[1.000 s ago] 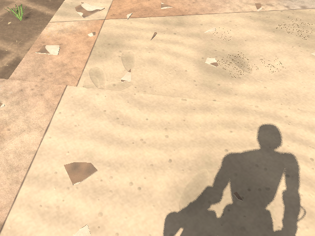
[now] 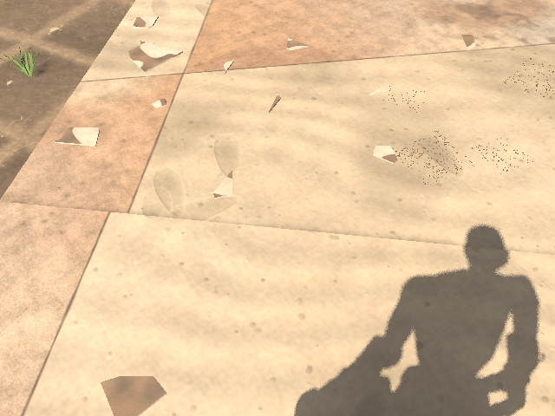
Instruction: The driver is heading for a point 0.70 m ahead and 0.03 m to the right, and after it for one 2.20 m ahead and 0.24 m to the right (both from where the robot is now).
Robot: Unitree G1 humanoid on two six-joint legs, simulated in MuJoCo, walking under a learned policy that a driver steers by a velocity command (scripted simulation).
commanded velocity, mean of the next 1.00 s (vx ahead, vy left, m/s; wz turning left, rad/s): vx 0.35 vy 0.00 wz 0.00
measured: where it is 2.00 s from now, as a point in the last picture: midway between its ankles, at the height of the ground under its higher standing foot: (300, 350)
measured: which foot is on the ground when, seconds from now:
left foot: down 0.00-0.86, up 0.88-1.00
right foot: down 0.00-0.36, up 0.38-0.84, down 0.86-1.00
